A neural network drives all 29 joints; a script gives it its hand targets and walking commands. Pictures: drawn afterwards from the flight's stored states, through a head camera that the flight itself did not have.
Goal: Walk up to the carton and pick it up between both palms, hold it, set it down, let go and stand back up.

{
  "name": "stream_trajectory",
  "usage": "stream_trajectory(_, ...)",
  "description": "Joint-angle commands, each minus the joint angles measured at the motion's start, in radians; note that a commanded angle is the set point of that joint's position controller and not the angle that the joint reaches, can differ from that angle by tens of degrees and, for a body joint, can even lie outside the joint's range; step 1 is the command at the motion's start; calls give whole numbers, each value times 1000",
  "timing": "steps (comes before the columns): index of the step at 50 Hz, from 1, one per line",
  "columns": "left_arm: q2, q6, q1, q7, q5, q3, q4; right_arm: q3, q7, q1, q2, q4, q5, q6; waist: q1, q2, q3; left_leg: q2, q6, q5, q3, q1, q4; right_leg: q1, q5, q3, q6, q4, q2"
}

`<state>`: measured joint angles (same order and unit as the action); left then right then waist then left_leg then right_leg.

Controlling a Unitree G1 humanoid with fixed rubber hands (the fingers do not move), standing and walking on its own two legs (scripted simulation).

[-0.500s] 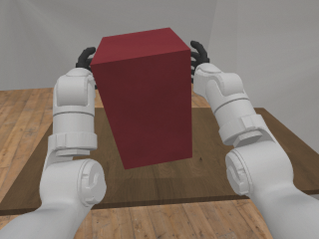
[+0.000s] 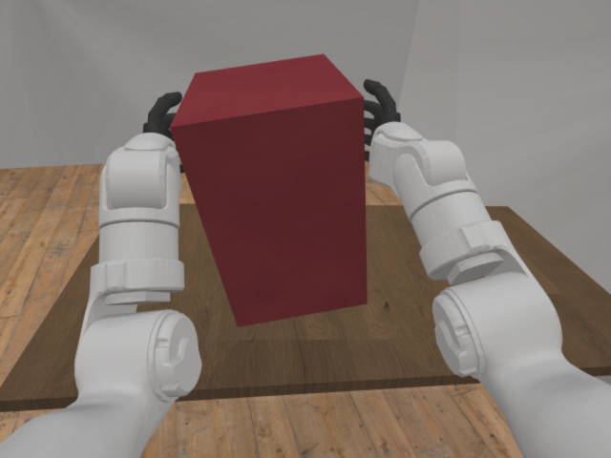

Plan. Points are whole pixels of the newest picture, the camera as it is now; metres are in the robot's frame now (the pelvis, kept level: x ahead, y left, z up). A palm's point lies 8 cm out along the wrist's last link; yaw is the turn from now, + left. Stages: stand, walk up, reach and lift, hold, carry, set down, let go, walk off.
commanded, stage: hold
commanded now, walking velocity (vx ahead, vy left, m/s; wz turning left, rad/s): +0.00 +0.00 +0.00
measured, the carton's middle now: (281, 188) +0.38 +0.01 +0.26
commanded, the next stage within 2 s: set down in 0.74 s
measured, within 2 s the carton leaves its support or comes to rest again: neither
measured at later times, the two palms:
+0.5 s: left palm (161, 150) +0.37 +0.15 +0.31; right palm (384, 142) +0.37 -0.11 +0.33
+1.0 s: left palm (141, 124) +0.38 +0.17 +0.34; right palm (369, 123) +0.38 -0.09 +0.35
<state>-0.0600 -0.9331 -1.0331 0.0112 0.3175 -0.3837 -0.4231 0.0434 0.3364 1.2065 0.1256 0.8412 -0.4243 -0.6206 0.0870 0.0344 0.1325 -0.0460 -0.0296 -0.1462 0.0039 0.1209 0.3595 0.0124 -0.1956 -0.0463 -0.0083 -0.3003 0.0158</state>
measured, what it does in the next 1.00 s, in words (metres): stands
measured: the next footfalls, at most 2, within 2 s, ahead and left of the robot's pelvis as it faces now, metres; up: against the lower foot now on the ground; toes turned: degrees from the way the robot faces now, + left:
none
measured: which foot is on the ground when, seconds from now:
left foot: down 0.00-1.00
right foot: down 0.00-1.00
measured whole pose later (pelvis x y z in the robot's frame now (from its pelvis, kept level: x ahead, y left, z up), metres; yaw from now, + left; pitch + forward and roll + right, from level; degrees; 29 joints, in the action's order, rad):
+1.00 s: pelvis +0.00 +0.00 +0.00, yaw +0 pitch -8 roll +0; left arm -0.08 -0.70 -1.16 0.09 0.45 -0.55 -0.60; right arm -0.19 0.27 1.29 0.02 0.99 -0.13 -0.41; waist 0.09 0.07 0.08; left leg -0.02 -0.02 -0.13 0.01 0.05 0.31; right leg -0.05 -0.19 -0.03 0.00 -0.28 0.00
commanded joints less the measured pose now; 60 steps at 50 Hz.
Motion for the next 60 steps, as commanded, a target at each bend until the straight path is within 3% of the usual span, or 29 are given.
stream_trajectory(1, 561, 104, -799, 139, -200, 350, 133, 158, -120, 647, -645, -222, -147, -10, 8, -74, 289, 72, -18, 130, -21, -96, -39, -18, 198, 23, 77, 33, 59)
stream_trajectory(4, 535, 98, -779, 136, -195, 343, 144, 177, -114, 635, -633, -239, -164, -10, 0, -75, 312, 80, -18, 190, -27, -119, -21, -38, 253, 27, 83, 27, 59)
stream_trajectory(7, 540, 89, -781, 136, -188, 341, 117, 170, -114, 645, -622, -226, -169, -14, 8, -90, 265, 75, -23, 134, -23, -96, -30, -10, 197, 27, 83, 37, 56)
stream_trajectory(8, 551, 94, -771, 138, -191, 347, 148, 181, -116, 628, -637, -244, -167, -12, -6, -94, 298, 72, -18, 162, -25, -102, -32, -33, 223, 23, 79, 28, 64)
stream_trajectory(9, 536, 96, -776, 132, -198, 352, 147, 180, -114, 635, -639, -246, -164, -13, -1, -67, 306, 72, -19, 163, -20, -116, -23, -30, 231, 24, 81, 33, 60)
stream_trajectory(10, 552, 102, -817, 130, -205, 366, 177, 179, -116, 643, -642, -241, -167, -10, 4, -94, 313, 71, -19, 146, -23, -115, -27, -23, 217, 22, 83, 28, 57)
stream_trajectory(12, 554, 94, -789, 125, -209, 357, 145, 178, -114, 651, -631, -248, -173, -12, 9, -84, 284, 76, -20, 146, -20, -104, -33, -16, 209, 22, 82, 34, 62)
stream_trajectory(13, 545, 86, -750, 132, -187, 330, 85, 166, -115, 656, -621, -240, -157, -14, -6, -64, 246, 75, -11, 118, -24, -95, -38, -10, 174, 19, 80, 35, 69)
stream_trajectory(15, 559, 88, -749, 134, -192, 344, 96, 167, -117, 651, -616, -243, -153, -13, 6, -73, 262, 68, -17, 114, -20, -98, -40, -7, 182, 21, 76, 37, 60)
stream_trajectory(16, 556, 93, -778, 133, -200, 350, 143, 184, -118, 665, -630, -277, -173, -8, -6, -74, 310, 70, -19, 166, -26, -119, -32, -25, 228, 20, 78, 25, 68)
stream_trajectory(18, 554, 87, -765, 138, -196, 338, 115, 166, -110, 641, -612, -249, -165, -16, 13, -72, 269, 74, -21, 170, -24, -127, -24, -11, 232, 27, 79, 38, 61)
stream_trajectory(24, 569, 88, -765, 135, -202, 355, 118, 159, -115, 651, -613, -243, -158, -15, 23, -82, 288, 66, -23, 157, -20, -121, -29, -17, 214, 26, 70, 36, 66)
stream_trajectory(31, 540, 90, -785, 135, -193, 330, 123, 179, -118, 653, -623, -248, -167, -14, -7, -84, 304, 73, -17, 159, -33, -116, -28, -33, 229, 28, 77, 29, 60)
stream_trajectory(32, 536, 87, -774, 134, -184, 311, 78, 176, -117, 678, -623, -238, -168, -16, -12, -60, 252, 71, -15, 119, -26, -89, -38, -8, 187, 29, 80, 42, 58)
stream_trajectory(35, 566, 96, -795, 132, -194, 340, 100, 144, -119, 644, -624, -179, -155, -17, 4, -90, 266, 67, -25, 134, -25, -105, -34, 2, 196, 29, 74, 37, 56)
stream_trajectory(37, 552, 100, -775, 133, -180, 325, 91, 151, -118, 645, -635, -198, -144, -18, 7, -59, 268, 71, -18, 115, -23, -105, -40, -11, 172, 25, 77, 38, 65)
stream_trajectory(38, 557, 116, -805, 151, -199, 290, 86, 103, -128, 772, -638, -229, -92, 28, -1, -35, 333, 72, 8, 145, -28, -162, -21, 21, 186, 43, 68, 61, 48)
stream_trajectory(40, 531, 150, -822, 156, -171, 252, 58, 86, -128, 769, -631, -205, -41, 66, -15, -49, 294, 76, 6, 149, -31, -155, -28, 29, 190, 46, 76, 70, 37)
stream_trajectory(41, 508, 161, -814, 165, -144, 225, 44, 90, -135, 760, -625, -195, -29, 87, -37, -21, 301, 81, 14, 157, -32, -162, -26, -2, 196, 41, 71, 69, 38)
stream_trajectory(44, 468, 216, -816, 200, -64, 119, -110, -29, -155, 720, -609, -57, 108, 157, -17, -2, 122, 81, 32, -3, -50, -112, -77, 31, 47, 16, 71, 94, 6)
stream_trajectory(45, 443, 238, -823, 217, -42, 96, -146, -78, -162, 722, -594, -35, 146, 189, -20, -21, 121, 83, 33, -28, -58, -111, -87, 25, 22, 16, 65, 99, 3)
stream_trajectory(49, 414, 289, -774, 245, 3, 75, -170, -143, -174, 660, -558, 6, 257, 292, 9, 1, 170, 88, 29, 63, -81, -151, -94, -60, 121, -14, 69, 80, 7)
stream_trajectory(50, 420, 298, -746, 248, 8, 89, -180, -148, -176, 642, -541, 29, 274, 309, 31, 2, 138, 86, 24, 74, -76, -157, -94, -55, 132, -30, 67, 76, 16)
stream_trajectory(52, 436, 303, -678, 257, 16, 98, -154, -138, -177, 604, -521, 3, 288, 356, 33, -21, 142, 81, 11, 165, -81, -189, -83, -105, 210, -35, 64, 72, 17)
stream_trajectory(53, 439, 301, -653, 261, 19, 120, -154, -134, -175, 586, -502, -5, 287, 370, 56, -33, 121, 84, 1, 198, -85, -209, -74, -111, 225, -38, 66, 73, 25)
stream_trajectory(55, 456, 300, -620, 264, 31, 139, -120, -128, -183, 599, -488, -62, 298, 412, 55, -63, 121, 79, -7, 211, -83, -218, -70, -115, 215, -60, 62, 78, 30)
stream_trajectory(56, 459, 308, -634, 259, 23, 172, -99, -125, -185, 577, -481, -57, 294, 430, 76, -70, 126, 78, -12, 232, -77, -236, -67, -118, 215, -66, 58, 78, 39)
stream_trajectory(59, 489, 322, -612, 248, 28, 224, -28, -95, -193, 577, -489, -141, 301, 491, 65, -95, 149, 66, -27, 316, -70, -277, -44, -103, 215, -85, 60, 72, 47)
stream_trajectory(60, 506, 326, -594, 240, 18, 252, -27, -96, -197, 576, -485, -178, 309, 510, 81, -104, 185, 60, -33, 346, -64, -321, -29, -88, 205, -97, 62, 77, 53)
